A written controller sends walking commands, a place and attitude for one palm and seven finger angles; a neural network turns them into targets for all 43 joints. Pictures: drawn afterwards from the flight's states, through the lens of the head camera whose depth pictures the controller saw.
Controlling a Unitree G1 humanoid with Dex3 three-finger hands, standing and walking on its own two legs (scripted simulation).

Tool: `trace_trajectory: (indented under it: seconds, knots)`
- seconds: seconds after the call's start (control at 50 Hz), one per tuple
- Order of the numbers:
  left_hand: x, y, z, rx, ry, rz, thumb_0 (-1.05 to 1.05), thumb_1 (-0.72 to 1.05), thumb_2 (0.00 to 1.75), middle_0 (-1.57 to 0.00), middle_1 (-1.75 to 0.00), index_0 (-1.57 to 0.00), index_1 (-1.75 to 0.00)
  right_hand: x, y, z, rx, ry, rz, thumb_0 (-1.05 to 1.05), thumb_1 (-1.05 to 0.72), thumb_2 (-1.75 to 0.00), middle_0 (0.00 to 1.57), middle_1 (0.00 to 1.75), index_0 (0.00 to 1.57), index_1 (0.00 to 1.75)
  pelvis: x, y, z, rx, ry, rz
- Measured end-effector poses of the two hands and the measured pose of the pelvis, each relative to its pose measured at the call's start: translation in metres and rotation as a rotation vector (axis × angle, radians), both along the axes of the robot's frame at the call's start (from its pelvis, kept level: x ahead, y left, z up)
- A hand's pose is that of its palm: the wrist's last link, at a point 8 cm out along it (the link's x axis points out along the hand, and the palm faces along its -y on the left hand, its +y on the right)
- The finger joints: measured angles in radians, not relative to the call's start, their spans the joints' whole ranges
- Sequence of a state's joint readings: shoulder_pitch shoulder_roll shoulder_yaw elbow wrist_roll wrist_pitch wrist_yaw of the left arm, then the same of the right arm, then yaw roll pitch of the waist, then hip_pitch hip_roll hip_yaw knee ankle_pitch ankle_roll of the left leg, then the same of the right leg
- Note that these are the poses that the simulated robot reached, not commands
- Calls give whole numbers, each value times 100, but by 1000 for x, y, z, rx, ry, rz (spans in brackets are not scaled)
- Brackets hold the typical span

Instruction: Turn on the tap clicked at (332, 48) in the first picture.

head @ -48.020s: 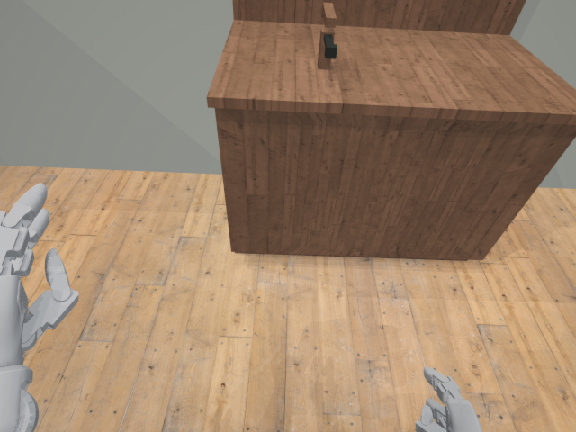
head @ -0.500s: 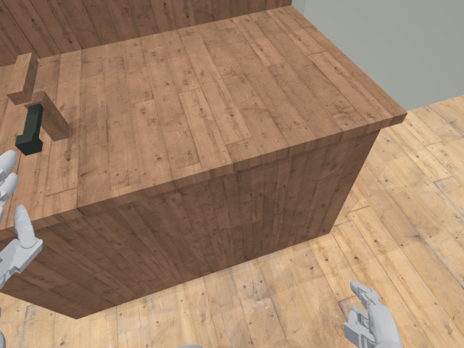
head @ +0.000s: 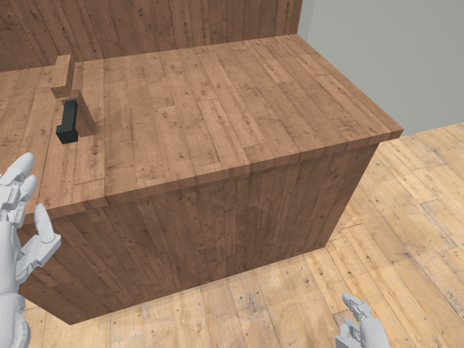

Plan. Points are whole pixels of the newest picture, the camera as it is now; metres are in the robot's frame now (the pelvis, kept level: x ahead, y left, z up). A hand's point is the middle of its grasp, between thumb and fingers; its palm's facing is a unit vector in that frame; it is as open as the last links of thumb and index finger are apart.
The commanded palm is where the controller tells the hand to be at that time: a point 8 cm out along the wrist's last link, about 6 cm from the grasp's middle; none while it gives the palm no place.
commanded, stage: come to a stop and stand still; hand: left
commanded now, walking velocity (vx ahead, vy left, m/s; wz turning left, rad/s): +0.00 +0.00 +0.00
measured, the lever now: (67, 133) +0.45 +0.36 +0.12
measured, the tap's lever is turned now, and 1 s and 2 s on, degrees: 0 0 0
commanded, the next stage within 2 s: look again from close up in 0.50 s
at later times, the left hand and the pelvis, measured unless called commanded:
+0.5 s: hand (46, 232) +0.22 +0.26 +0.15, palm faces +0.41 -0.84 -0.37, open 7.4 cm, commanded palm +0.17 +0.30 +0.18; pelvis +0.01 +0.02 +0.00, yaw +0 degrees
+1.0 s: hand (38, 232) +0.22 +0.27 +0.15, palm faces +0.38 -0.85 -0.36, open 7.4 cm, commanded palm +0.17 +0.30 +0.18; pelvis +0.01 +0.02 +0.00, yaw -1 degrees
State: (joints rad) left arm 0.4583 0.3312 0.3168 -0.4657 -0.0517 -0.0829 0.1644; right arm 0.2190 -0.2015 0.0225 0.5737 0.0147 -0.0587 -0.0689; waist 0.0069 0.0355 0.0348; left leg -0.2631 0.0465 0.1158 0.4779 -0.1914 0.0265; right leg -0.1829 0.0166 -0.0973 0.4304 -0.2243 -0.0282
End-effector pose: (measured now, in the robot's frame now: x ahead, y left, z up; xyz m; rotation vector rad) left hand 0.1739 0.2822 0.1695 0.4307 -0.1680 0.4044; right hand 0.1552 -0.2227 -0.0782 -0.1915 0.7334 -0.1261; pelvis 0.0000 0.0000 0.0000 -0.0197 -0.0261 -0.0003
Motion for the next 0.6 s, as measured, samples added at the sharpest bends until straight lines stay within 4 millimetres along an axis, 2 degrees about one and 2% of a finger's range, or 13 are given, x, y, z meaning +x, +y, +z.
trace_trajectory:
  seconds: [0.08,0.22,0.38,0.6]
  knots:
    - [2,4,-4,-18,1,-10,1,89,90,-21,-30,-21,-30,-5,6,0,-10,10,5,1,-90,-90,20,30,21,30,-1,6,0,-2,-1,0]
    - [6,12,1,4,-27,-31,1,89,90,-21,-30,-21,-30,-5,12,4,-29,6,4,1,-90,-90,20,30,21,30,-1,14,0,-4,4,0]
    - [7,19,2,15,-28,-25,1,89,90,-21,-30,-21,-30,5,17,6,-32,-9,9,1,-90,-90,20,30,21,30,3,19,0,-2,11,-2]
    - [12,16,-1,1,-22,-19,1,89,90,-21,-30,-21,-30,20,19,7,-26,-21,29,1,-90,-90,20,30,21,30,8,17,0,-3,15,1]
